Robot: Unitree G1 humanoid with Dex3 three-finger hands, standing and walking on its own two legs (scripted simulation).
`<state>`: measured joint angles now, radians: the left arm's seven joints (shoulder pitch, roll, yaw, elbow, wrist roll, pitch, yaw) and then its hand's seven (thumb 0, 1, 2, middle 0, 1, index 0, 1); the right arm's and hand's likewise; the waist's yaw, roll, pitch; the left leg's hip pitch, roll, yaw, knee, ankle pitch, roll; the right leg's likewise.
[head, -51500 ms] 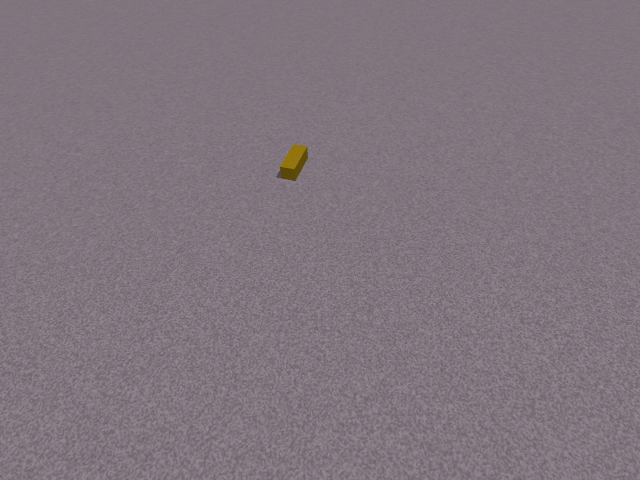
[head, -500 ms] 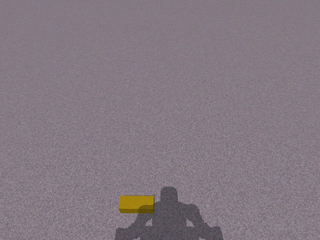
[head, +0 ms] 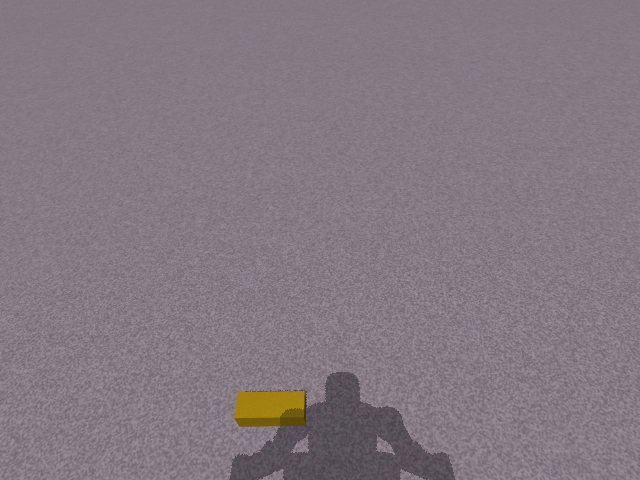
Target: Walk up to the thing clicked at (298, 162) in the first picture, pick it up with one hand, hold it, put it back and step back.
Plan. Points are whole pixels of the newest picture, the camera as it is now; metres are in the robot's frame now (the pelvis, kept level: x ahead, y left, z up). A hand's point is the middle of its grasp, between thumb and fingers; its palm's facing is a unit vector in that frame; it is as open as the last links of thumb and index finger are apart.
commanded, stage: stand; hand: left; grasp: from above
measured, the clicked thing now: (271, 408) +0.49 +0.21 -0.74
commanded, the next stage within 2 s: step back in 1.42 s
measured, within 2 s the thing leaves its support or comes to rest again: neither
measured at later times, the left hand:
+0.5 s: hand out of the picture +0.09 +0.23 -0.16, palm faces +0.01 -0.94 -0.34, open 7.4 cm
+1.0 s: hand out of the picture +0.10 +0.23 -0.15, palm faces -0.02 -0.94 -0.34, open 7.4 cm
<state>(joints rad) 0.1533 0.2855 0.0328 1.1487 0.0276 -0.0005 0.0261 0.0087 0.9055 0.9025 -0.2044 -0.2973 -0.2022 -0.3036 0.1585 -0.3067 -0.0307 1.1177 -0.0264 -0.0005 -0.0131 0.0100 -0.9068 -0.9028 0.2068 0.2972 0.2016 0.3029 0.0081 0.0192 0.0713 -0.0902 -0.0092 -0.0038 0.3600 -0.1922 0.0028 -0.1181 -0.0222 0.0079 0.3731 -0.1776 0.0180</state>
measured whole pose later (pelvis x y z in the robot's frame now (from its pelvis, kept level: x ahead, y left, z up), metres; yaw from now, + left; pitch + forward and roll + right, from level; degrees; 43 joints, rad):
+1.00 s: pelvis +0.02 -0.01 +0.00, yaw -1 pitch -3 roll +0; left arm 0.10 0.31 0.02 1.14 0.01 -0.01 0.01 0.01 0.91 0.90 -0.20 -0.30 -0.20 -0.30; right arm 0.12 -0.33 -0.01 1.14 -0.02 -0.01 0.00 0.01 -0.91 -0.90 0.21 0.30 0.20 0.30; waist 0.00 0.02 0.06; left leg -0.07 0.02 0.01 0.32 -0.20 -0.02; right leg -0.11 0.00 0.02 0.35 -0.18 0.00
